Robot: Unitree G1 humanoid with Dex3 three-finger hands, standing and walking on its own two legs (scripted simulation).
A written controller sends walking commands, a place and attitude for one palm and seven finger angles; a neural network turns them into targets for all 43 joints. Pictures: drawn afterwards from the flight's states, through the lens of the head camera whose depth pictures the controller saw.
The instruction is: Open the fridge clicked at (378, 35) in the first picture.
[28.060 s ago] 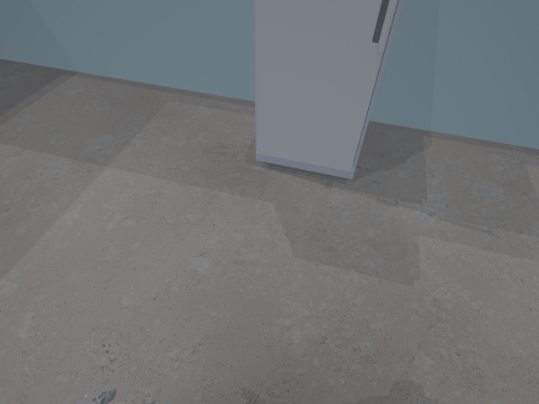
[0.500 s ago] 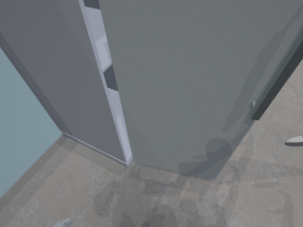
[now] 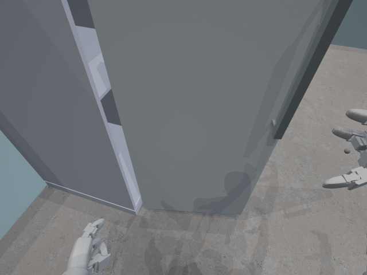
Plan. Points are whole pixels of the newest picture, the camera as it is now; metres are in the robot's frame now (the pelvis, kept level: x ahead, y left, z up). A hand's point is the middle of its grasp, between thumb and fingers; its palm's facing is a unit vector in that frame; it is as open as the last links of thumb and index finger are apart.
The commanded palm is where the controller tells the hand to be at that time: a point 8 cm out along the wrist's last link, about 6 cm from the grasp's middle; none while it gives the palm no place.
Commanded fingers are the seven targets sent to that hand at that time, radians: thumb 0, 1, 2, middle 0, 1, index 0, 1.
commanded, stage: draw the hand back to the body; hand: right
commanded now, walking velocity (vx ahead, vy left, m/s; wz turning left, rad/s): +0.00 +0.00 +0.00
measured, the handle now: (299, 77) +0.51 -0.26 +0.19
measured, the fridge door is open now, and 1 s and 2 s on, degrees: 76 76 76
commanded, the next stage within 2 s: step back with the hand held close in 1.50 s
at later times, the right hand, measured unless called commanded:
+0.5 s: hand (357, 179) +0.25 -0.28 +0.15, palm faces +0.33 +0.93 -0.16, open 14.4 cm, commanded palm +0.20 -0.32 +0.17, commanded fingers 0.00 0.19 -0.38 0.24 0.94 0.24 0.94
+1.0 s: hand (356, 186) +0.23 -0.26 +0.17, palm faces +0.44 +0.82 -0.35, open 10.0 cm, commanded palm +0.18 -0.30 +0.18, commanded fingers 0.00 -0.72 -0.81 0.21 0.41 0.21 0.41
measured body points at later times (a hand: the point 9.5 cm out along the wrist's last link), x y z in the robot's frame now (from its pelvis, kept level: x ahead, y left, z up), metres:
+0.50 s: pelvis +0.00 +0.01 +0.01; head -0.03 +0.02 +0.46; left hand +0.19 +0.25 -0.05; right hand +0.23 -0.33 +0.16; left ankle -0.02 +0.11 -0.73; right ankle +0.05 -0.12 -0.73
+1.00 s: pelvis +0.02 +0.00 +0.02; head -0.01 +0.02 +0.47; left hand +0.19 +0.24 -0.07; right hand +0.20 -0.30 +0.19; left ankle -0.02 +0.11 -0.73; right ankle +0.05 -0.12 -0.73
